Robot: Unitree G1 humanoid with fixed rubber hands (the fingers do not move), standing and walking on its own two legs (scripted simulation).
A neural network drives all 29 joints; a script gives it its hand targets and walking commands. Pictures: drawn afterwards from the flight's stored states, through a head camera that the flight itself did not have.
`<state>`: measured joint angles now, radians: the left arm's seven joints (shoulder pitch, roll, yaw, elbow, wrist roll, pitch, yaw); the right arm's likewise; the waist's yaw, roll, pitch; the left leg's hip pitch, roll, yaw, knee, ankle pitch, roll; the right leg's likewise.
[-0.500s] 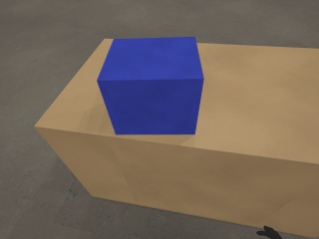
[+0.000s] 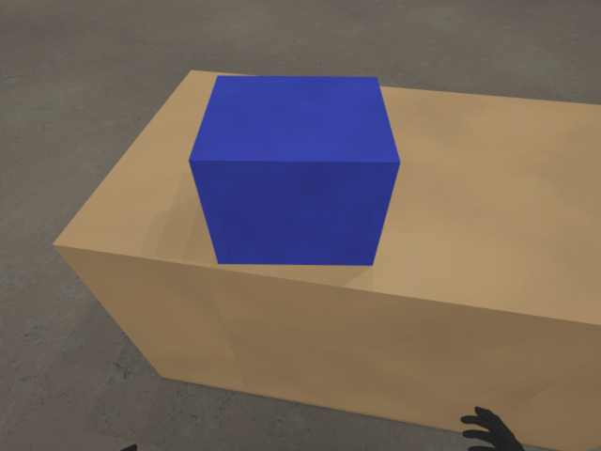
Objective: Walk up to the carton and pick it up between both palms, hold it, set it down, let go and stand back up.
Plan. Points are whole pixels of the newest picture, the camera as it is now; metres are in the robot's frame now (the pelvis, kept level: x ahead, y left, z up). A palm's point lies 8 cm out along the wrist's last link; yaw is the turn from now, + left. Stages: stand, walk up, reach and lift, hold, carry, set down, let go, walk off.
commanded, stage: walk up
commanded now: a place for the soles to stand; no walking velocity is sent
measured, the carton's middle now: (296, 172) +0.54 +0.02 +0.06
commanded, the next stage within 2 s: none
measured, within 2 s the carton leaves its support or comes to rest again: neither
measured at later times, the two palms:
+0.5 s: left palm out of the picture +0.08 +0.28 -0.09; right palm out of the picture +0.12 -0.25 -0.09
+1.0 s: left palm out of the picture +0.12 +0.28 -0.09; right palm out of the picture +0.13 -0.25 -0.11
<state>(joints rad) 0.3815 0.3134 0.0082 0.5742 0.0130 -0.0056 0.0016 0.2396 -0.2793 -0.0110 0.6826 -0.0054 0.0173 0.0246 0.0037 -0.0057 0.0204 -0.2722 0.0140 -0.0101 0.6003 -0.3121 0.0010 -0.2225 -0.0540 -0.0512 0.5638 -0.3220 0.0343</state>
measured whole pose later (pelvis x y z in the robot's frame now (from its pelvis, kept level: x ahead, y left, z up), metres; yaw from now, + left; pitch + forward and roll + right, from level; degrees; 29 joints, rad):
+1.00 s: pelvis +0.04 +0.01 +0.00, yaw +1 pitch -1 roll +0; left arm 0.38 0.29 0.00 0.58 0.02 -0.01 0.01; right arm 0.28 -0.28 -0.01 0.69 -0.03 0.03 0.02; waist -0.01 0.03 0.04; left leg -0.21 -0.01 -0.01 0.60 -0.37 0.01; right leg -0.21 -0.03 -0.05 0.58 -0.35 0.01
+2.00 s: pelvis +0.01 +0.01 +0.00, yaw +0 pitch -2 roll +0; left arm 0.38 0.30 0.01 0.61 0.02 -0.01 0.01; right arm 0.29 -0.27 -0.02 0.69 -0.01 0.01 0.02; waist 0.00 0.01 0.03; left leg -0.22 -0.01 0.01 0.56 -0.31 0.02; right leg -0.23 -0.03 -0.03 0.56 -0.29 0.01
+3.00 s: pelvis +0.02 +0.01 +0.02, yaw -3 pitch -4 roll -1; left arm 0.16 0.30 0.04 0.33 -0.13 0.10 -0.02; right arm 0.17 -0.16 -0.06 0.43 0.07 -0.08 -0.03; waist 0.05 0.01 0.05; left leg -0.04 0.01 0.05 0.34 -0.23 0.00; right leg -0.04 0.00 0.01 0.30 -0.18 0.01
